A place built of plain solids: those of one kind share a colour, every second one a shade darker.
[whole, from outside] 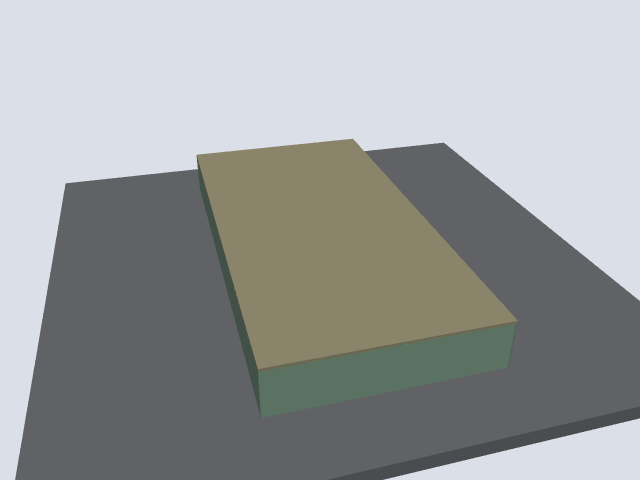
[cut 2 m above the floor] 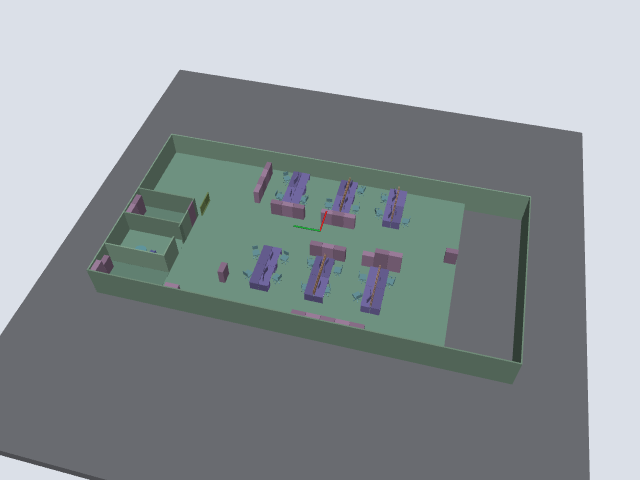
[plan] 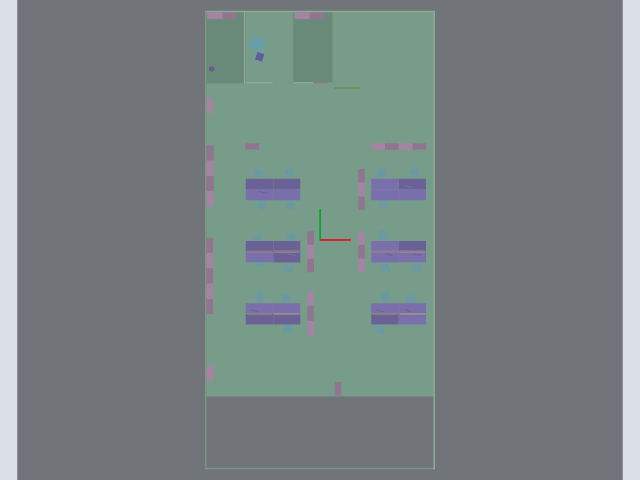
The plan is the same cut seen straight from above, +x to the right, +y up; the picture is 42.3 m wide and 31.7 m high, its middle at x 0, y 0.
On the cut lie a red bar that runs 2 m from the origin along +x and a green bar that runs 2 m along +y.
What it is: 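One storey of an office; an open floor with rows of desks, a band of small rooms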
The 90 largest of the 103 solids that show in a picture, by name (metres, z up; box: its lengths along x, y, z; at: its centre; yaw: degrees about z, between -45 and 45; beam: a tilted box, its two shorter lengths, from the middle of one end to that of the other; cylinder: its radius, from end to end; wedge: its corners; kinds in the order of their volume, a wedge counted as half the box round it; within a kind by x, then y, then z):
{
 "floor_1": {"box": [2.46, 4.7, 0.77], "at": [-6.27, 12.69, 0.33]},
 "floor_2": {"box": [3.1, 4.7, 0.77], "at": [-3.39, 12.69, 0.33]},
 "floor_3": {"box": [2.56, 4.7, 0.77], "at": [-0.47, 12.69, 0.33]},
 "floor_4": {"box": [15.0, 20.68, 0.77], "at": [0.0, 0.0, 0.33]},
 "floor_5": {"box": [6.59, 4.7, 0.73], "at": [4.21, 12.69, 0.32]},
 "roof_1": {"box": [15.2, 30.27, 0.2], "at": [0.0, 0.0, 3.42]},
 "wall_1": {"box": [0.1, 30.27, 3.37], "at": [-7.55, 0.0, 1.63]},
 "wall_2": {"box": [0.1, 4.7, 2.6], "at": [-5.0, 12.69, 2.02]},
 "wall_3": {"box": [1.81, 0.1, 2.6], "at": [-4.04, 10.39, 2.02]},
 "wall_4": {"box": [0.33, 0.1, 2.6], "at": [-2.01, 10.39, 2.02]},
 "wall_5": {"box": [0.1, 4.7, 2.6], "at": [-1.79, 12.69, 2.02]},
 "wall_6": {"box": [1.32, 0.1, 2.6], "at": [-1.08, 10.39, 2.02]},
 "wall_7": {"box": [15.0, 0.1, 3.37], "at": [0.0, -15.09, 1.63]},
 "wall_8": {"box": [15.0, 0.1, 3.37], "at": [0.0, 15.09, 1.63]},
 "wall_9": {"box": [0.1, 4.7, 2.6], "at": [0.86, 12.69, 2.02]},
 "wall_10": {"box": [0.1, 30.27, 3.37], "at": [7.55, 0.0, 1.63]},
 "cabinet_1": {"box": [0.43, 1.0, 1.82], "at": [-7.28, -4.39, 1.63]},
 "cabinet_2": {"box": [0.43, 1.0, 1.82], "at": [-7.28, -3.38, 1.63]},
 "cabinet_3": {"box": [0.43, 1.0, 1.82], "at": [-7.28, -2.37, 1.63]},
 "cabinet_4": {"box": [0.43, 1.0, 1.82], "at": [-7.28, -1.36, 1.63]},
 "cabinet_5": {"box": [0.43, 1.0, 1.82], "at": [-7.28, -0.35, 1.63]},
 "cabinet_6": {"box": [0.43, 1.0, 1.82], "at": [-7.28, 8.86, 1.63]},
 "cabinet_7": {"box": [0.47, 1.0, 0.73], "at": [-7.25, -8.79, 1.08]},
 "cabinet_8": {"box": [0.47, 1.0, 0.73], "at": [-7.25, 2.72, 1.08]},
 "cabinet_9": {"box": [0.47, 1.0, 0.73], "at": [-7.25, 3.73, 1.08]},
 "cabinet_10": {"box": [0.47, 1.0, 0.73], "at": [-7.25, 4.74, 1.08]},
 "cabinet_11": {"box": [0.47, 1.0, 0.73], "at": [-7.25, 5.75, 1.08]},
 "cabinet_12": {"box": [1.0, 0.43, 1.82], "at": [-6.94, 14.81, 1.63]},
 "cabinet_13": {"box": [0.9, 0.44, 1.27], "at": [-5.98, 14.81, 1.35]},
 "cabinet_14": {"box": [0.9, 0.44, 1.27], "at": [-4.47, 6.18, 1.35]},
 "cabinet_15": {"box": [1.0, 0.43, 1.82], "at": [-1.18, 14.81, 1.63]},
 "cabinet_16": {"box": [0.43, 1.0, 1.82], "at": [-0.62, -5.84, 1.63]},
 "cabinet_17": {"box": [0.43, 1.0, 1.82], "at": [-0.62, -4.83, 1.63]},
 "cabinet_18": {"box": [0.44, 0.9, 1.27], "at": [-0.62, -3.87, 1.35]},
 "cabinet_19": {"box": [0.44, 0.9, 1.27], "at": [-0.62, -1.68, 1.35]},
 "cabinet_20": {"box": [0.44, 0.9, 1.27], "at": [-0.62, -0.77, 1.35]},
 "cabinet_21": {"box": [0.44, 0.9, 1.27], "at": [-0.62, 0.14, 1.35]},
 "cabinet_22": {"box": [1.0, 0.43, 1.82], "at": [-0.17, 14.81, 1.63]},
 "cabinet_23": {"box": [0.44, 0.9, 1.27], "at": [1.19, -9.83, 1.35]},
 "cabinet_24": {"box": [0.44, 0.9, 1.27], "at": [2.74, -1.68, 1.35]},
 "cabinet_25": {"box": [0.44, 0.9, 1.27], "at": [2.74, -0.77, 1.35]},
 "cabinet_26": {"box": [0.44, 0.9, 1.27], "at": [2.74, 0.14, 1.35]},
 "cabinet_27": {"box": [0.44, 0.9, 1.27], "at": [2.74, 2.43, 1.35]},
 "cabinet_28": {"box": [0.44, 0.9, 1.27], "at": [2.74, 3.34, 1.35]},
 "cabinet_29": {"box": [0.44, 0.9, 1.27], "at": [2.74, 4.25, 1.35]},
 "cabinet_30": {"box": [0.9, 0.44, 1.27], "at": [3.83, 6.18, 1.35]},
 "cabinet_31": {"box": [0.9, 0.44, 1.27], "at": [4.74, 6.18, 1.35]},
 "cabinet_32": {"box": [0.9, 0.44, 1.27], "at": [5.65, 6.18, 1.35]},
 "cabinet_33": {"box": [0.9, 0.44, 1.27], "at": [6.56, 6.18, 1.35]},
 "desk_1": {"box": [1.8, 0.7, 0.032], "at": [-4.01, -5.24, 1.43]},
 "desk_2": {"box": [1.8, 0.7, 0.032], "at": [-4.01, -4.52, 1.43]},
 "desk_3": {"box": [1.8, 0.7, 0.032], "at": [-4.01, -1.13, 1.43]},
 "desk_4": {"box": [1.8, 0.7, 0.032], "at": [-4.01, -0.41, 1.43]},
 "desk_5": {"box": [1.8, 0.7, 0.032], "at": [-4.01, 2.98, 1.43]},
 "desk_6": {"box": [1.8, 0.7, 0.032], "at": [-4.01, 3.7, 1.43]},
 "desk_7": {"box": [1.8, 0.7, 0.032], "at": [-2.2, -5.24, 1.43]},
 "desk_8": {"box": [1.8, 0.7, 0.032], "at": [-2.2, -4.52, 1.43]},
 "desk_9": {"box": [1.8, 0.7, 0.032], "at": [-2.2, -1.13, 1.43]},
 "desk_10": {"box": [1.8, 0.7, 0.032], "at": [-2.2, -0.41, 1.43]},
 "desk_11": {"box": [1.8, 0.7, 0.032], "at": [-2.2, 2.98, 1.43]},
 "desk_12": {"box": [1.8, 0.7, 0.032], "at": [-2.2, 3.7, 1.43]},
 "desk_13": {"box": [1.8, 0.7, 0.032], "at": [4.29, -5.24, 1.43]},
 "desk_14": {"box": [1.8, 0.7, 0.032], "at": [4.29, -4.52, 1.43]},
 "desk_15": {"box": [1.8, 0.7, 0.032], "at": [4.29, -1.13, 1.43]},
 "desk_16": {"box": [1.8, 0.7, 0.032], "at": [4.29, -0.41, 1.43]},
 "desk_17": {"box": [1.8, 0.7, 0.032], "at": [4.29, 2.98, 1.43]},
 "desk_18": {"box": [1.8, 0.7, 0.032], "at": [4.29, 3.7, 1.43]},
 "desk_19": {"box": [1.8, 0.7, 0.032], "at": [6.1, -5.24, 1.43]},
 "desk_20": {"box": [1.8, 0.7, 0.032], "at": [6.1, -4.52, 1.43]},
 "desk_21": {"box": [1.8, 0.7, 0.032], "at": [6.1, -1.13, 1.43]},
 "desk_22": {"box": [1.8, 0.7, 0.032], "at": [6.1, -0.41, 1.43]},
 "desk_23": {"box": [1.8, 0.7, 0.032], "at": [6.1, 2.98, 1.43]},
 "desk_24": {"box": [1.8, 0.7, 0.032], "at": [6.1, 3.7, 1.43]},
 "officechair_1": {"box": [0.5, 0.52, 0.08], "at": [-4.02, 4.41, 1.23], "yaw": -22.5},
 "officechair_2": {"box": [0.52, 0.54, 0.08], "at": [-3.96, -3.75, 1.23], "yaw": 43.9},
 "officechair_3": {"box": [0.52, 0.5, 0.08], "at": [-3.84, 2.28, 1.22], "yaw": -21.1},
 "officechair_4": {"box": [0.52, 0.5, 0.08], "at": [-2.24, -3.83, 1.22], "yaw": 5.6},
 "officechair_5": {"box": [0.54, 0.52, 0.08], "at": [-2.14, -5.81, 1.2], "yaw": -4.5},
 "officechair_6": {"box": [0.52, 0.5, 0.08], "at": [-2.08, -1.88, 1.22], "yaw": 1.2},
 "officechair_7": {"box": [0.5, 0.52, 0.08], "at": [-2.04, 4.46, 1.25], "yaw": 26.9},
 "officechair_8": {"box": [0.5, 0.52, 0.08], "at": [-1.95, 2.26, 1.21], "yaw": -14.6},
 "officechair_9": {"box": [0.54, 0.52, 0.08], "at": [-1.91, 0.16, 1.25], "yaw": 19.2},
 "officechair_10": {"box": [0.54, 0.52, 0.08], "at": [4.05, 4.4, 1.27], "yaw": -2.9},
 "officechair_11": {"box": [0.52, 0.54, 0.08], "at": [4.11, 0.32, 1.24], "yaw": 4.6},
 "officechair_12": {"box": [0.54, 0.52, 0.08], "at": [4.19, 2.45, 1.25], "yaw": -9.2},
 "officechair_13": {"box": [0.54, 0.52, 0.08], "at": [4.33, -3.78, 1.2], "yaw": 23.2},
 "officechair_14": {"box": [0.54, 0.52, 0.08], "at": [6.01, -3.92, 1.22], "yaw": 2.7},
 "officechair_15": {"box": [0.54, 0.52, 0.08], "at": [6.41, -1.84, 1.2], "yaw": -7.1},
 "door_1": {"box": [0.95, 0.1, 2.05], "at": [0.05, 10.39, 1.74]},
 "meetingtable_1": {"cylinder": 0.5, "from": [-4.14, 12.94, 1.42], "to": [-4.14, 12.94, 1.45]}
}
